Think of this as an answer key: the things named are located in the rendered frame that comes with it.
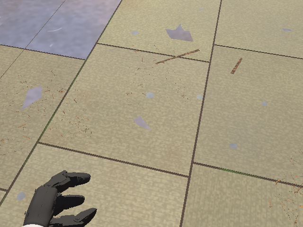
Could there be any robot left hand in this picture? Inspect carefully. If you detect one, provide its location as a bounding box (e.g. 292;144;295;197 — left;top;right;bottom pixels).
23;170;97;227

